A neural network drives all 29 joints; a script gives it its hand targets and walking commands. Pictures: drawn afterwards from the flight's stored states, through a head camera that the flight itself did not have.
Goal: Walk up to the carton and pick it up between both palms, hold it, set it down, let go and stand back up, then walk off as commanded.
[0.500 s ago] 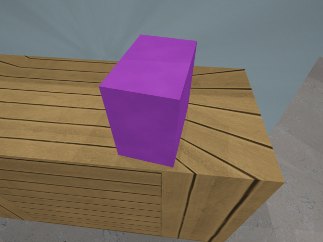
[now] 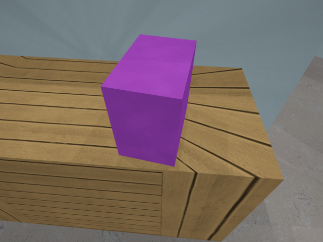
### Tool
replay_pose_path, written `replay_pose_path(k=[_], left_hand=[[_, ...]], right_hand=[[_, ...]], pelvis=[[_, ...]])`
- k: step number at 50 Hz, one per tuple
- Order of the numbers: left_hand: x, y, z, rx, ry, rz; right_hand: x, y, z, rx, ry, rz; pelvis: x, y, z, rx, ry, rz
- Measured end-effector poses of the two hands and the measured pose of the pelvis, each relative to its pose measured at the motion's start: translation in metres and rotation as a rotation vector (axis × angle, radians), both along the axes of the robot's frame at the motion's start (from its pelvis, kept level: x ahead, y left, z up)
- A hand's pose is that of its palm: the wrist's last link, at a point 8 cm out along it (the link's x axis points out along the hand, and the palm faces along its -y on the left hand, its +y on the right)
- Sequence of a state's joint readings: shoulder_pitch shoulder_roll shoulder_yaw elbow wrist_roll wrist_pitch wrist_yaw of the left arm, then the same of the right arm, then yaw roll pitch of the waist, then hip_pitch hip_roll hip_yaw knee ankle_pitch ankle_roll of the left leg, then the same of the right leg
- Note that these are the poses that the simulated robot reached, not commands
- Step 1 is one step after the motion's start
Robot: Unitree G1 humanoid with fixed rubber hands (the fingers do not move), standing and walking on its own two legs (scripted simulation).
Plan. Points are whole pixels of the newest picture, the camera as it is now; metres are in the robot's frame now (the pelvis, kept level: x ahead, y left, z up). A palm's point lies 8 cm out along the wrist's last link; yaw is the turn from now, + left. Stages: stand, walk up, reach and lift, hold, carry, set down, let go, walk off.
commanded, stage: stand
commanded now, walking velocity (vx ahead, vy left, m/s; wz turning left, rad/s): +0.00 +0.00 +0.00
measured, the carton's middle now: (156, 99) +0.49 +0.04 +0.10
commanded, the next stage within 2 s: walk up in 0.38 s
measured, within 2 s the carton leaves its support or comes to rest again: neither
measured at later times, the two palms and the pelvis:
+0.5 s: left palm out of the picture +0.08 +0.29 -0.12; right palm out of the picture +0.06 -0.29 -0.12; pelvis +0.01 +0.01 +0.00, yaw +0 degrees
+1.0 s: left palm out of the picture +0.11 +0.32 -0.11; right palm out of the picture +0.09 -0.29 -0.12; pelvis +0.02 +0.02 -0.01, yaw -2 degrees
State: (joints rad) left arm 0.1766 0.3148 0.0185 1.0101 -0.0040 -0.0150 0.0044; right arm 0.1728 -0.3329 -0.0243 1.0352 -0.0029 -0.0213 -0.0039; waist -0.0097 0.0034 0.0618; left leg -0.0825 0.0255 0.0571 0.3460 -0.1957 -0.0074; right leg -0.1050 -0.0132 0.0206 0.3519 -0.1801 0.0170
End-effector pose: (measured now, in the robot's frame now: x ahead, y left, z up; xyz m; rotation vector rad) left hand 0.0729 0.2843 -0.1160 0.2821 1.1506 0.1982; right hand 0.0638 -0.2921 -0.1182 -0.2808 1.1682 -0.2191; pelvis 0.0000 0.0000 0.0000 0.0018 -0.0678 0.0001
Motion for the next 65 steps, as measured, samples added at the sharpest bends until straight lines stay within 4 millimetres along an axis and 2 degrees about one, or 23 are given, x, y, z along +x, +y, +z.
replay_pose_path(k=[12, 22, 34, 50, 65], left_hand=[[0.005, 0.011, 0.004, 0.023, 0.002, -0.003], [0.005, 0.008, -0.001, 0.008, 0.025, 0.004], [0.013, 0.015, 0.0, 0.036, -0.002, -0.007], [0.035, 0.036, 0.007, 0.095, -0.029, -0.05], [0.041, 0.042, 0.005, 0.117, -0.014, -0.086]], right_hand=[[-0.003, 0.009, -0.004, 0.018, 0.009, -0.012], [-0.006, 0.007, -0.002, 0.001, 0.041, -0.021], [0.007, 0.001, 0.001, -0.011, 0.016, -0.026], [0.027, 0.007, -0.001, 0.0, -0.038, -0.032], [0.02, 0.002, -0.005, -0.013, -0.033, -0.058]], pelvis=[[0.002, 0.005, 0.0, -0.001, 0.005, -0.007], [0.008, 0.007, 0.001, 0.0, 0.018, 0.0], [0.014, 0.009, -0.002, 0.0, 0.012, -0.01], [0.022, 0.017, -0.007, 0.0, 0.002, -0.041], [0.022, 0.023, -0.013, -0.001, -0.002, -0.064]])
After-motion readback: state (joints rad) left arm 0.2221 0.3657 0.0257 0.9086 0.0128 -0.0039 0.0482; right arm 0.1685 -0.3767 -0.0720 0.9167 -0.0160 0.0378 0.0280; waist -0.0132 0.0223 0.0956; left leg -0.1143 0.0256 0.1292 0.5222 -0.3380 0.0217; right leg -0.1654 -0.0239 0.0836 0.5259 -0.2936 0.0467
